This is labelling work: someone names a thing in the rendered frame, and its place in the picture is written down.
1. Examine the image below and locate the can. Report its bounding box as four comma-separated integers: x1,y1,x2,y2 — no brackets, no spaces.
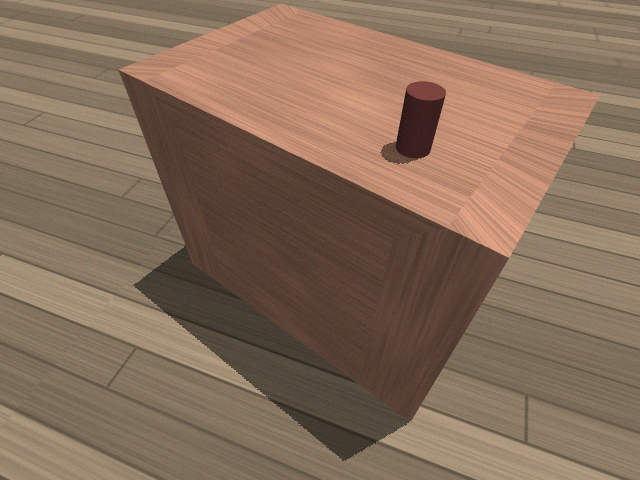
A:
396,81,446,158

